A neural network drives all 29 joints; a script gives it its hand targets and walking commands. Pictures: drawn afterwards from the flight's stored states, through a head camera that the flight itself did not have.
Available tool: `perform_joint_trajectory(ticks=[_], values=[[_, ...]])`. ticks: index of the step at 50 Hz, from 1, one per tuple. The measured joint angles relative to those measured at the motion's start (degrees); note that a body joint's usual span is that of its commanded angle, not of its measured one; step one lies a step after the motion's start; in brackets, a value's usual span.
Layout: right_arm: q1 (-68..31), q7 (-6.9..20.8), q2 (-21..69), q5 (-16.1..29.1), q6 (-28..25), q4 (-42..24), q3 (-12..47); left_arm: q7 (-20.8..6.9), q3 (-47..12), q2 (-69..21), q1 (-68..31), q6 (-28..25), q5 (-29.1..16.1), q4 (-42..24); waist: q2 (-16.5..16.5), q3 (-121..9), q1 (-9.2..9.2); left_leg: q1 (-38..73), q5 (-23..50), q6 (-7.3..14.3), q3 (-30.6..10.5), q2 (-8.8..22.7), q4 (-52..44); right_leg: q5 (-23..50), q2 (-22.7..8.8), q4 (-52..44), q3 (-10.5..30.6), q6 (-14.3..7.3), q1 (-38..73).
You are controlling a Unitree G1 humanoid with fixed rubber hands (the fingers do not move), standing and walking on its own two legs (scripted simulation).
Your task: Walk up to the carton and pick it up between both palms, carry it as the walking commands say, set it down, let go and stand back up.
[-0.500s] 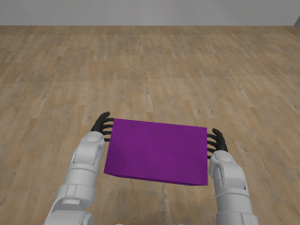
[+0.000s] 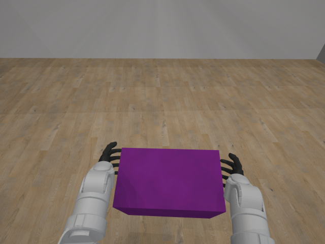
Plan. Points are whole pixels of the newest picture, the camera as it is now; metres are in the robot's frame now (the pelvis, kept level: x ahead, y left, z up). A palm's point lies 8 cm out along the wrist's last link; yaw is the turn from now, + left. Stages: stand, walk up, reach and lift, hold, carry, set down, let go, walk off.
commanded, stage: set down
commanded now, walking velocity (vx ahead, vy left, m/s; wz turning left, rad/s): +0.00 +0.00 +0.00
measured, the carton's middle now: (169, 185) +0.32 -0.02 -0.05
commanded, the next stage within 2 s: none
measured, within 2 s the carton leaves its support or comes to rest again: neither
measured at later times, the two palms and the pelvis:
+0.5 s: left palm (107, 176) +0.33 +0.16 -0.03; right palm (224, 186) +0.30 -0.18 -0.02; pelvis +0.01 +0.00 +0.00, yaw +0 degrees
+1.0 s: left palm (111, 185) +0.37 +0.17 -0.13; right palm (216, 197) +0.31 -0.18 -0.10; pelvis +0.00 +0.04 -0.04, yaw -2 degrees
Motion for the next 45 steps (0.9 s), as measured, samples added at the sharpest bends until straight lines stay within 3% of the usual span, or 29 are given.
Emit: perform_joint_trajectory(ticks=[7, 12, 30, 37, 45], values=[[-4.8, -0.6, -0.6, -0.1, -3.9, 10.1, -2.8, 0.0, 2.9, 0.9, -6.7, -3.5, 1.3, 11.7, 0.0, 0.2, 0.69, 0.0, 0.1, 0.0, 0.0, 0.0, 0.0, 0.1, 0.1, 0.0, 0.1, 0.0, 0.0], [-7.4, 0.1, -0.6, -1.1, -8.0, 15.0, -4.5, 0.0, 4.5, 1.3, -8.2, -7.2, 1.6, 15.3, 0.0, 2.3, 1.26, 0.0, 0.0, 0.0, 0.0, 0.0, 0.0, 0.0, 0.1, 0.0, 0.2, 0.0, 0.0], [-3.5, 3.7, -1.5, -1.4, -21.6, 16.7, -4.7, 0.0, 4.9, -1.0, -3.1, -20.8, 1.6, 15.4, 0.0, 11.3, 1.13, -1.2, -1.7, 0.0, 0.0, 0.0, 0.5, -1.4, 0.2, 0.1, 0.3, 0.0, -1.0], [-3.9, 8.7, -3.0, -1.4, -27.2, 17.3, -4.7, 0.0, 5.1, -0.8, -3.8, -25.8, 1.6, 15.1, 0.0, 11.2, 1.04, -8.9, -2.9, 0.4, 0.0, 0.0, 4.4, -1.5, 0.2, 2.5, 0.5, 0.4, -8.1], [-6.7, 9.7, -3.3, -1.4, -31.4, 17.3, -4.8, 0.0, 5.1, 0.3, -6.9, -28.4, 1.6, 13.7, 0.0, 11.2, -0.16, -21.3, -4.3, 1.1, 0.0, 0.0, 11.5, -1.5, 0.2, 7.4, 0.9, 0.8, -19.6]])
